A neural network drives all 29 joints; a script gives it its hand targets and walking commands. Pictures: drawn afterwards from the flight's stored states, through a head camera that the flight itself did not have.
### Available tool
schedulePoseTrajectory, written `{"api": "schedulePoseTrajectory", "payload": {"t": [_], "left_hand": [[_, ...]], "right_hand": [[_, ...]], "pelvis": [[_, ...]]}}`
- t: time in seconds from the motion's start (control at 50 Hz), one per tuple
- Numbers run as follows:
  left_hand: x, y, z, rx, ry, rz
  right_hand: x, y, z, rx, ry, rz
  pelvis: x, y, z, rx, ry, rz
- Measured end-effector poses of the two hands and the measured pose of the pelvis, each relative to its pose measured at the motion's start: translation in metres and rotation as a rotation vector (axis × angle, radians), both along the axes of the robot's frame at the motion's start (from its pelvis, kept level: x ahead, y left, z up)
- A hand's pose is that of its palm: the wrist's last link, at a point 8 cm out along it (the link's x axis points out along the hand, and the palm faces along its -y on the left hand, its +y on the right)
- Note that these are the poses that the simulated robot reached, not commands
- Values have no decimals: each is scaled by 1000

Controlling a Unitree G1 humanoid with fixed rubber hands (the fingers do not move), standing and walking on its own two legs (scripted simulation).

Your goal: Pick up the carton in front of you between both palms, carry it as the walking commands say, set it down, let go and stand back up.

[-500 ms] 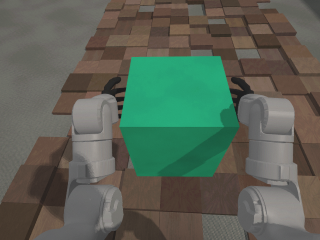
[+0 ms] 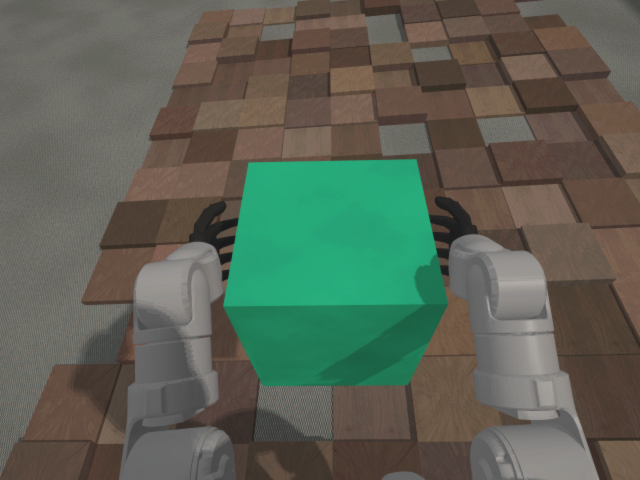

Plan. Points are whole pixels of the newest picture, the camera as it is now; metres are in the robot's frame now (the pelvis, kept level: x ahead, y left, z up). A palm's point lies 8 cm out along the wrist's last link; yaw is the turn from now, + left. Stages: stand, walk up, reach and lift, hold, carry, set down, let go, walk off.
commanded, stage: carry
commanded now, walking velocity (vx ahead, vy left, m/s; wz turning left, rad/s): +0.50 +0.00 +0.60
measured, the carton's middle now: (333, 281) +0.37 -0.03 +0.01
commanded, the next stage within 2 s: none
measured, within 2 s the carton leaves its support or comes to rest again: neither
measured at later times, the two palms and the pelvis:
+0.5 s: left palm (113, 110) +0.61 +0.25 +0.16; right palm (298, 42) +0.73 -0.03 +0.16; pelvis +0.33 -0.02 +0.01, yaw +14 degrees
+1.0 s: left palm (216, 31) +1.03 +0.15 +0.06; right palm (347, 15) +1.01 -0.15 +0.06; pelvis +0.66 +0.02 -0.02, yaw -3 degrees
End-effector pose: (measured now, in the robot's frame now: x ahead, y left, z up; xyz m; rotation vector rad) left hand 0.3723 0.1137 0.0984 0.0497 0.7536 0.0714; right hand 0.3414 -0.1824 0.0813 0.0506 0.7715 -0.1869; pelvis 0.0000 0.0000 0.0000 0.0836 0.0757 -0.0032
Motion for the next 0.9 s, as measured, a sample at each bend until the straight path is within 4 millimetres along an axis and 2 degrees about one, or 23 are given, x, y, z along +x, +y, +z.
{"api": "schedulePoseTrajectory", "payload": {"t": [0.08,0.14,0.2,0.32,0.42,0.52,0.58,0.64,0.7,0.74,0.82,0.9], "left_hand": [[55,-12,18,-22,-39,3],[95,-14,34,-28,-105,38],[127,-2,49,0,-193,107],[164,49,65,22,-133,287],[200,97,72,12,-73,421],[255,140,54,-16,-22,472],[307,157,32,-26,-32,431],[362,155,0,-32,-3,355],[408,134,-29,-31,74,258],[440,116,-42,-33,100,194],[508,80,-53,-52,85,95],[580,50,-54,-63,35,40]], "right_hand": [[52,-12,19,-1,-40,-14],[108,-15,41,-8,-105,20],[170,-4,63,-1,-193,99],[268,55,86,24,-134,279],[337,113,88,36,-72,391],[400,159,72,15,-20,427],[441,172,55,-21,-36,407],[474,164,25,-69,-13,354],[491,136,-8,-79,65,266],[501,115,-21,-74,93,199],[534,77,-31,-60,78,71],[587,48,-32,-42,27,-13]], "pelvis": [[47,-6,8,-35,7,37],[88,-20,2,-45,2,67],[129,-35,-13,-72,-11,114],[205,-45,-3,-64,8,197],[267,-39,10,-45,29,232],[342,-18,9,-67,18,241],[392,-1,-13,-86,0,213],[421,8,-26,-70,7,189],[450,16,-23,-73,4,161],[471,21,-21,-84,2,142],[522,27,-19,-108,10,93],[585,26,-23,-121,15,36]]}}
